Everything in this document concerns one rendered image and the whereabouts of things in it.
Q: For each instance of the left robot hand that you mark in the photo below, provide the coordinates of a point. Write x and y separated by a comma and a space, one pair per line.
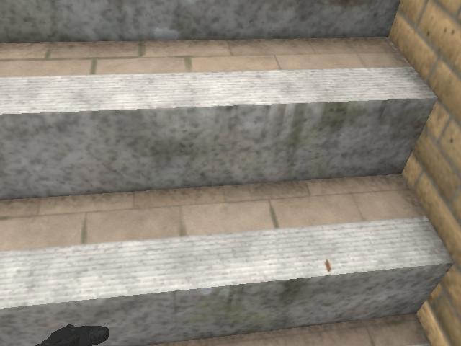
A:
77, 336

